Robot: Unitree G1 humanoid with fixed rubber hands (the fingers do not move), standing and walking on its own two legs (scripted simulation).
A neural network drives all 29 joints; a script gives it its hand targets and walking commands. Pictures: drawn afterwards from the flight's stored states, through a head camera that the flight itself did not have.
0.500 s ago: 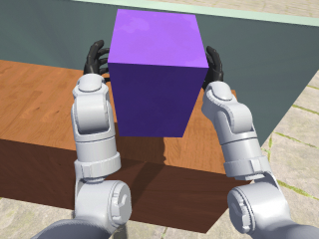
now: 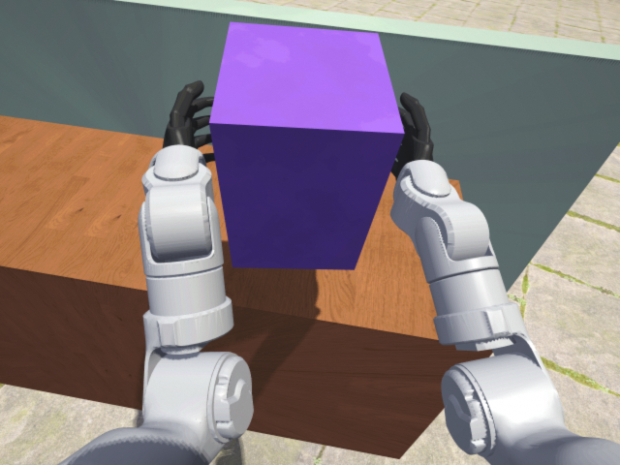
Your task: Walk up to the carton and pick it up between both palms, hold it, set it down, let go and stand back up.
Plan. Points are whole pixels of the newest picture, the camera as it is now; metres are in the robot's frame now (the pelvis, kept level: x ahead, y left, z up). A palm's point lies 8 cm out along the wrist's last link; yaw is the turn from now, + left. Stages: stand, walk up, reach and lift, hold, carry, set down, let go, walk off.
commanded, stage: hold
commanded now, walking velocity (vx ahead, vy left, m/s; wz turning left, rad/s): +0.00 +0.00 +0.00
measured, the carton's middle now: (299, 160) +0.40 +0.02 +0.21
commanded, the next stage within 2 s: none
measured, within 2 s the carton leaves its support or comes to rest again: neither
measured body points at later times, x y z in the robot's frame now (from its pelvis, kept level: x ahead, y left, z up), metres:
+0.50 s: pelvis +0.00 +0.00 +0.00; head -0.02 +0.03 +0.45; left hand +0.38 +0.14 +0.25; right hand +0.38 -0.12 +0.23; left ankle +0.03 +0.12 -0.75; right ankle +0.03 -0.09 -0.75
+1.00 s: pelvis +0.00 +0.00 +0.00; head -0.02 +0.03 +0.45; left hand +0.38 +0.14 +0.24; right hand +0.39 -0.12 +0.23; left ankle +0.03 +0.12 -0.75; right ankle +0.03 -0.09 -0.75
